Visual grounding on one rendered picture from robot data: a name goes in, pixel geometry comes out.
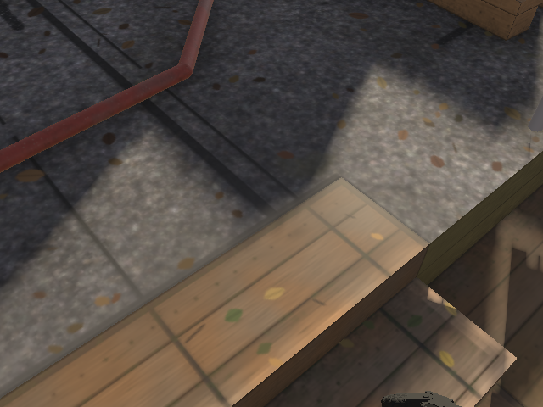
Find stairs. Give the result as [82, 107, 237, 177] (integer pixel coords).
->
[232, 245, 524, 407]

